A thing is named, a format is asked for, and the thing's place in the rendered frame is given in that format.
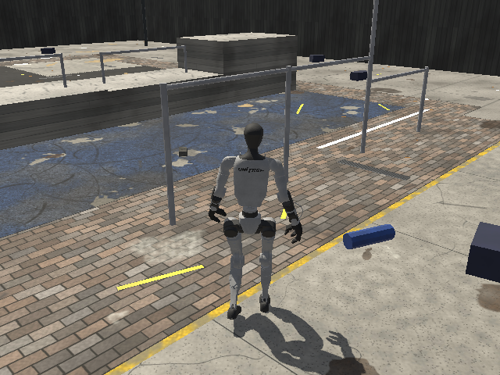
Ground robot right hand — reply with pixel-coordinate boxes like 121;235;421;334
284;222;302;244

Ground robot left forearm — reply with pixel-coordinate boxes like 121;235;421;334
209;186;222;211

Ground robot right forearm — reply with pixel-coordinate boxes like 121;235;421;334
282;190;300;226

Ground robot right foot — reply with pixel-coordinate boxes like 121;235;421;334
259;294;270;313

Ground right robot thigh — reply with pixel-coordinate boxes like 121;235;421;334
259;217;276;266

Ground robot right upper arm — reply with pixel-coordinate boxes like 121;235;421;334
268;158;290;202

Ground robot left hand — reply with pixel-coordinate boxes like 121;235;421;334
208;208;227;223

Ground robot left upper arm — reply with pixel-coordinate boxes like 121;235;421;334
213;156;236;198

